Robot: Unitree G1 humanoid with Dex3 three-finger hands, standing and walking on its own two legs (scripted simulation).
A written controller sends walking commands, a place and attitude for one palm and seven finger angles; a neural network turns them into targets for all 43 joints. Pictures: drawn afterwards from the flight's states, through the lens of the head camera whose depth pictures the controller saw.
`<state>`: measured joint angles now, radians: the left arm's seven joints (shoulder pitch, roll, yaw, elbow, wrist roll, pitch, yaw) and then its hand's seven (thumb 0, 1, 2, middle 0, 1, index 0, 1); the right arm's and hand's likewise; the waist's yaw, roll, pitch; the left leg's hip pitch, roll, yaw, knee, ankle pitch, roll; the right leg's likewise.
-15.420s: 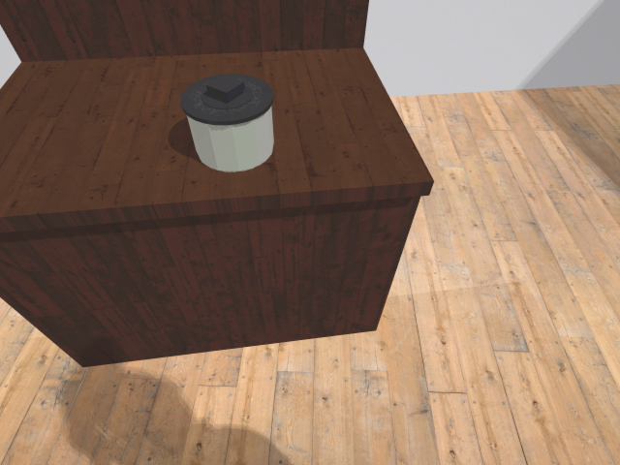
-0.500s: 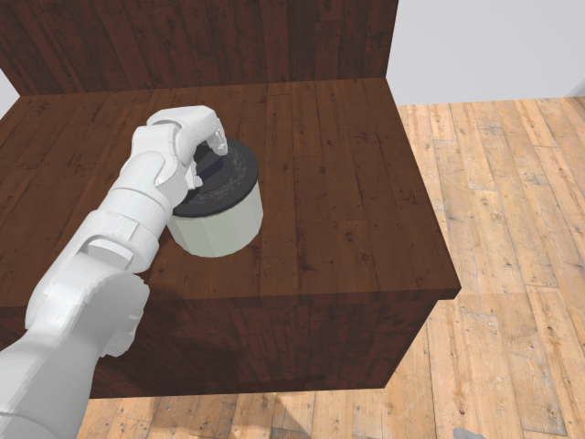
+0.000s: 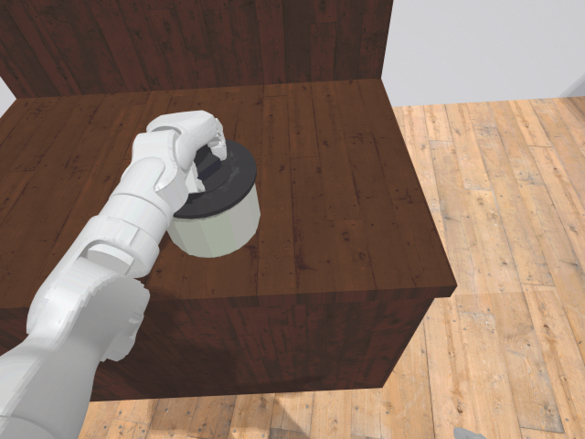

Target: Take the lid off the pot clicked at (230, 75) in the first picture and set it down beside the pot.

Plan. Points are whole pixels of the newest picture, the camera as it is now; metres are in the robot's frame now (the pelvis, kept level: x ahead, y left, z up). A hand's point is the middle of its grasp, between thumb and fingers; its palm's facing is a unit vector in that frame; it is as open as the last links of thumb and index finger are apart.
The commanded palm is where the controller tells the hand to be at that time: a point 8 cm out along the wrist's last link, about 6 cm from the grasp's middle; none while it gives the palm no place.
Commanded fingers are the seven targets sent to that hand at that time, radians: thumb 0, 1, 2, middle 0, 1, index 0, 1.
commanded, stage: close the fingers and squeeze the knob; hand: left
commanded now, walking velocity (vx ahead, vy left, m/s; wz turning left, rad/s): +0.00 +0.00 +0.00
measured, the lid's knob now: (197, 164) +0.50 +0.14 +0.11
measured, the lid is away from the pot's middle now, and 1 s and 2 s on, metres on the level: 0.00 0.01 0.01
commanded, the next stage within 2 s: lift the lid straight up in 0.94 s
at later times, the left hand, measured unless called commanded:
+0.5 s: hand (195, 169) +0.46 +0.13 +0.13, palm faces -0.35 -0.05 -0.93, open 8.6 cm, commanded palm +0.46 +0.13 +0.19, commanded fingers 0.00 0.26 1.00 -0.60 -0.93 -0.68 -0.99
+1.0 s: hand (194, 170) +0.46 +0.13 +0.13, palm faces -0.35 -0.06 -0.93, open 8.5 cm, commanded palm +0.45 +0.13 +0.19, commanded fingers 0.00 0.51 1.09 -0.69 -0.97 -0.77 -1.03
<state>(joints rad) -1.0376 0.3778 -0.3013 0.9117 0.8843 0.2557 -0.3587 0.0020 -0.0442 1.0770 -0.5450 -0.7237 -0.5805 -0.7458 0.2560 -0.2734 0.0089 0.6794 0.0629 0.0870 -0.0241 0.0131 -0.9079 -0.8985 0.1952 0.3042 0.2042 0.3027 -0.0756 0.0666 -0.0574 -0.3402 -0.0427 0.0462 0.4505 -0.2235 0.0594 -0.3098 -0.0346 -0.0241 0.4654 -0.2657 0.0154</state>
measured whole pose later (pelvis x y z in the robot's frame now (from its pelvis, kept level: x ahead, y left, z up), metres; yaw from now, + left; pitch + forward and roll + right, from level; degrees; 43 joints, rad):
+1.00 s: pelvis +0.00 +0.00 +0.00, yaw +0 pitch +6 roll +0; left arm -1.00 0.38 -0.30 0.86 0.88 0.27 -0.36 0.00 0.12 0.92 -0.50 -0.87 -0.58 -0.92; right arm 0.25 -0.27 0.01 0.68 0.06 0.09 -0.02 0.01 -0.91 -0.90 0.20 0.30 0.20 0.30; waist -0.07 0.07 -0.06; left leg -0.33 -0.04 0.04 0.45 -0.23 0.06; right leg -0.29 -0.03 -0.02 0.46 -0.26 0.01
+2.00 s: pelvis +0.00 +0.00 +0.00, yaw +0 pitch +5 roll +0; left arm -1.18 0.41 -0.27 0.94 0.90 0.30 -0.46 0.04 0.17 0.92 -0.51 -0.85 -0.67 -0.95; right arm 0.26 -0.28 0.02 0.70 0.06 0.01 -0.04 0.01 -0.91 -0.90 0.20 0.30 0.20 0.30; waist -0.08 0.07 -0.05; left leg -0.31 -0.05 0.04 0.41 -0.20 0.06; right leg -0.28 -0.04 -0.02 0.43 -0.24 0.02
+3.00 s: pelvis -0.01 +0.00 +0.00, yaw +0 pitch +6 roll +0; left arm -1.39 0.42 -0.30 0.97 0.93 0.35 -0.53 0.04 0.18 0.94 -0.51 -0.84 -0.69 -0.96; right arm 0.23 -0.28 0.03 0.70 0.06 -0.02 -0.04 0.01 -0.91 -0.90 0.20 0.30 0.20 0.30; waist -0.07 0.07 -0.06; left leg -0.31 -0.05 0.04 0.39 -0.18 0.06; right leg -0.29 -0.04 -0.03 0.42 -0.23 0.02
